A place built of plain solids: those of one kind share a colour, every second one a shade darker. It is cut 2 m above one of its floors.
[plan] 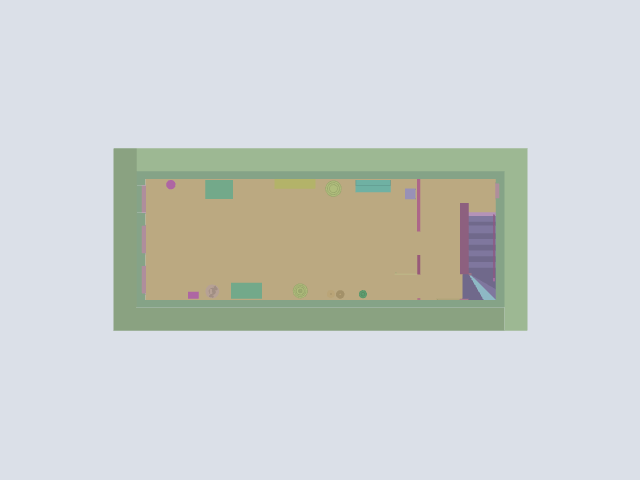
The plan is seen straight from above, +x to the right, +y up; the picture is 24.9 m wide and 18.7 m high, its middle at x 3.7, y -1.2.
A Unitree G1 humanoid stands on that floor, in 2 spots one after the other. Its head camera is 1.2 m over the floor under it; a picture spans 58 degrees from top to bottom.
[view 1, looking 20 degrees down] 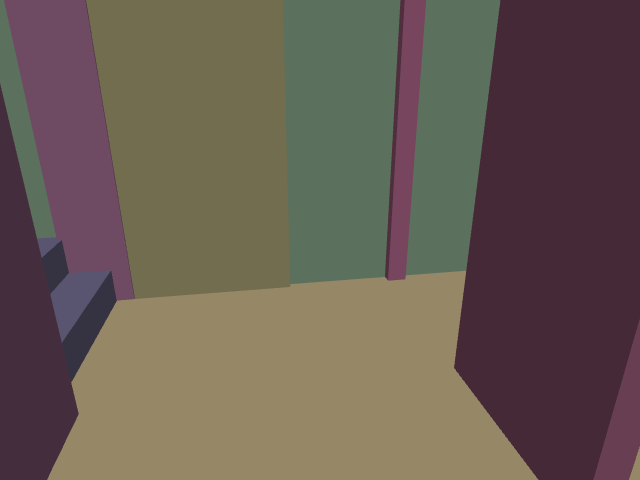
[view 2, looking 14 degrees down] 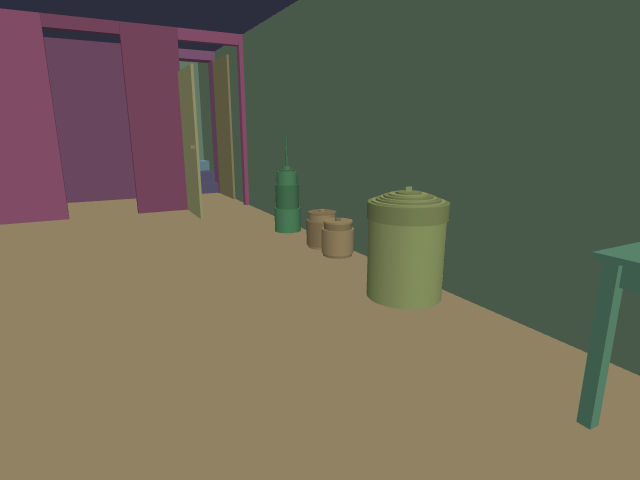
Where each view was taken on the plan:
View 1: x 8.47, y -1.06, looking -100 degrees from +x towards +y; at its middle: wall_basement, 2.68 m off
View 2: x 0.51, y -1.18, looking -28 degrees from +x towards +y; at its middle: stoneware_jars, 4.49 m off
